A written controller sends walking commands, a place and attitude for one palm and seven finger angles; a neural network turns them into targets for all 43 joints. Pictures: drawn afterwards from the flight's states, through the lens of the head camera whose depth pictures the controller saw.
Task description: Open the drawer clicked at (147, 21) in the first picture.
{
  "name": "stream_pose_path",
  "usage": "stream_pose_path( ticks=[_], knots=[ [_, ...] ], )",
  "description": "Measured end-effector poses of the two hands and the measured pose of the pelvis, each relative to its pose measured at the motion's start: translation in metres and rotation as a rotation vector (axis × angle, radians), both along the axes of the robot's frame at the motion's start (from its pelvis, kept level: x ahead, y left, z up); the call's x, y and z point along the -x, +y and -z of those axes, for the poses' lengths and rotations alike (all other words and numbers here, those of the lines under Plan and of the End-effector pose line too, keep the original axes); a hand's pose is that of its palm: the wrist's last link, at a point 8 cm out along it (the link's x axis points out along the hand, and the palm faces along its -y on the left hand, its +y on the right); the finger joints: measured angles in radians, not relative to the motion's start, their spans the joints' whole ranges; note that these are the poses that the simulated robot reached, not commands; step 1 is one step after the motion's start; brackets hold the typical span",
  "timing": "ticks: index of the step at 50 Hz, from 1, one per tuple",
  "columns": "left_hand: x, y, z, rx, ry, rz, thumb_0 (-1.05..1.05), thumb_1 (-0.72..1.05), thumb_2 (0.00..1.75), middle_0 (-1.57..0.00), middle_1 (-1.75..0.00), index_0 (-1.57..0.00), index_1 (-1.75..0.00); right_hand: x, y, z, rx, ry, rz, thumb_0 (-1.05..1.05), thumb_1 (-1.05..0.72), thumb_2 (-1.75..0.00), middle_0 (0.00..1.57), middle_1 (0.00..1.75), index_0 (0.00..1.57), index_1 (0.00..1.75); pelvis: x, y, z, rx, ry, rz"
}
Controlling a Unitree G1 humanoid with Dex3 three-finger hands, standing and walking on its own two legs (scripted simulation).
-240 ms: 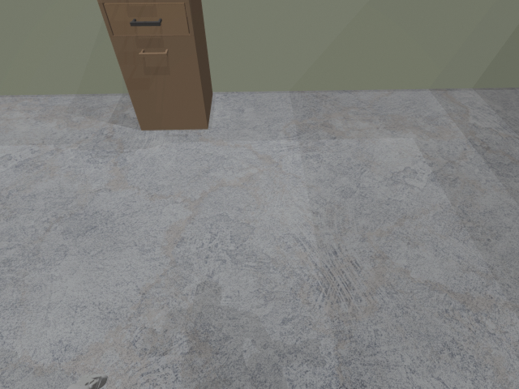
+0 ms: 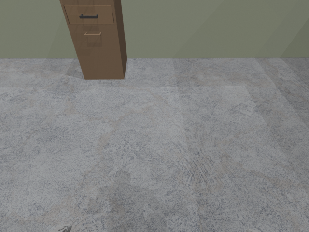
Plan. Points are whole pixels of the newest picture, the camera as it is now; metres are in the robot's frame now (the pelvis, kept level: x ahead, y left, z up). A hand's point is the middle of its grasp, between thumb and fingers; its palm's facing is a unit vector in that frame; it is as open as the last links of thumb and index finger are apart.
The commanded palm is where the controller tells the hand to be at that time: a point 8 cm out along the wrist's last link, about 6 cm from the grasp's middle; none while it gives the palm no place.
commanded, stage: stand and wait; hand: left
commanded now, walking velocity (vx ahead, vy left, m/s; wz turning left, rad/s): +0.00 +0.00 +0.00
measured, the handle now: (89, 16) +1.70 +0.66 -0.10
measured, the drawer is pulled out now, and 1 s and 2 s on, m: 0.00 0.00 0.00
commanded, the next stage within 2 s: look at it before walking up in 0.58 s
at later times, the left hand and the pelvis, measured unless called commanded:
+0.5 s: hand out of the picture +0.06 +0.25 -0.15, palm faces -0.03 -0.94 -0.34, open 7.3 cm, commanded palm none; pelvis -0.01 +0.00 +0.00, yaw +0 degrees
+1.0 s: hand out of the picture +0.06 +0.24 -0.15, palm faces -0.03 -0.94 -0.33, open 7.3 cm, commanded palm none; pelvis -0.01 +0.00 +0.01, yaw +0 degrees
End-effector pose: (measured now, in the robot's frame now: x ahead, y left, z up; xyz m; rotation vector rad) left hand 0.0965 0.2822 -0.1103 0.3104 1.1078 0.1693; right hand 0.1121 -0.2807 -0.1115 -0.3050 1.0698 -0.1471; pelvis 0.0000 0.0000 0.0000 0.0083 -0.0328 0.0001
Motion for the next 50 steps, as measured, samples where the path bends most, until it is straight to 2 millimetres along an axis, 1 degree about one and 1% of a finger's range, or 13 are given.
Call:
stream_pose_path(
  ticks=[5, 13, 17, 21, 27, 39, 50],
  knots=[
    [0.014, -0.002, 0.004, 0.006, 0.035, -0.011, 0.01, 0.91, 0.89, -0.20, -0.30, -0.21, -0.30, 0.012, -0.005, 0.001, 0.007, 0.035, 0.011, 0.01, -0.91, -0.90, 0.21, 0.30, 0.20, 0.30, 0.003, -0.002, -0.001, 0.001, 0.000, 0.000],
    [0.037, 0.003, 0.007, -0.002, 0.100, -0.030, 0.01, 0.91, 0.89, -0.20, -0.30, -0.21, -0.30, 0.040, -0.014, 0.004, 0.023, 0.112, 0.037, 0.01, -0.91, -0.90, 0.21, 0.30, 0.20, 0.30, 0.007, -0.003, -0.002, 0.003, -0.001, 0.000],
    [0.043, 0.006, 0.006, -0.009, 0.117, -0.036, 0.01, 0.91, 0.89, -0.20, -0.30, -0.21, -0.30, 0.051, -0.016, 0.006, 0.026, 0.141, 0.046, 0.01, -0.91, -0.90, 0.21, 0.30, 0.20, 0.30, 0.009, -0.003, -0.003, 0.003, -0.002, -0.001],
    [0.046, 0.008, 0.005, -0.015, 0.121, -0.037, 0.01, 0.91, 0.89, -0.20, -0.30, -0.21, -0.30, 0.058, -0.017, 0.007, 0.025, 0.154, 0.052, 0.01, -0.91, -0.90, 0.21, 0.30, 0.20, 0.30, 0.010, -0.003, -0.003, 0.003, -0.004, 0.000],
    [0.044, 0.009, 0.003, -0.019, 0.110, -0.031, 0.01, 0.91, 0.89, -0.20, -0.30, -0.21, -0.30, 0.060, -0.015, 0.007, 0.018, 0.150, 0.055, 0.01, -0.91, -0.90, 0.21, 0.30, 0.20, 0.30, 0.013, -0.003, -0.004, 0.003, -0.006, 0.002],
    [0.036, 0.006, 0.003, -0.009, 0.085, -0.018, 0.01, 0.91, 0.89, -0.20, -0.30, -0.21, -0.30, 0.055, -0.012, 0.005, 0.011, 0.130, 0.049, 0.01, -0.91, -0.90, 0.21, 0.30, 0.20, 0.30, 0.014, -0.002, -0.005, 0.004, -0.003, 0.002],
    [0.039, 0.006, 0.005, -0.004, 0.099, -0.020, 0.01, 0.91, 0.89, -0.20, -0.30, -0.21, -0.30, 0.053, -0.012, 0.003, 0.017, 0.132, 0.049, 0.01, -0.91, -0.90, 0.21, 0.30, 0.20, 0.30, 0.013, -0.001, -0.005, 0.004, -0.003, 0.003]
  ],
)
